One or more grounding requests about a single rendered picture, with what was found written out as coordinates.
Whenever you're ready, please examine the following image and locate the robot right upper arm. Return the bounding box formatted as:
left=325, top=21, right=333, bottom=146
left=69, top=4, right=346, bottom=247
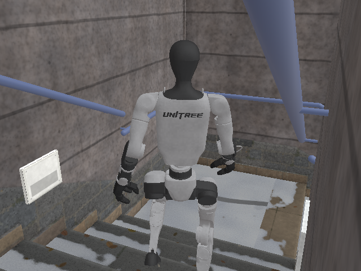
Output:
left=208, top=94, right=235, bottom=155

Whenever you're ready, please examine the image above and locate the robot left forearm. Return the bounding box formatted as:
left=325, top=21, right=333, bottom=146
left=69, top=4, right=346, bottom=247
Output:
left=116, top=140, right=138, bottom=186

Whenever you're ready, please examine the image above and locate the robot left upper arm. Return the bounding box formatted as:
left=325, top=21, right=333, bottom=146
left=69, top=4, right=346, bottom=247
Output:
left=126, top=92, right=159, bottom=159

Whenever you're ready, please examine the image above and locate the robot right forearm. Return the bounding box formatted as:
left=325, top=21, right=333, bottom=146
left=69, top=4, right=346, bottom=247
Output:
left=222, top=139, right=236, bottom=165

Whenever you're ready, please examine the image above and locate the robot left hand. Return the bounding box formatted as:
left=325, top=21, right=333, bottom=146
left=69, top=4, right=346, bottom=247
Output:
left=113, top=181, right=139, bottom=204

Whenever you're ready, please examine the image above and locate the robot right hand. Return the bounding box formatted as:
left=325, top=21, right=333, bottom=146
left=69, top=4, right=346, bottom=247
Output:
left=210, top=158, right=235, bottom=175

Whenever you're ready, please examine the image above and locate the left robot shin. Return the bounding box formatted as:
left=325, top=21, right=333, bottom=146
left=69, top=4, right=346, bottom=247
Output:
left=148, top=199, right=166, bottom=254

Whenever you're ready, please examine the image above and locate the robot head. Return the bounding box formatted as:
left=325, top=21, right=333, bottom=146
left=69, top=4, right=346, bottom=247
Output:
left=163, top=40, right=204, bottom=100

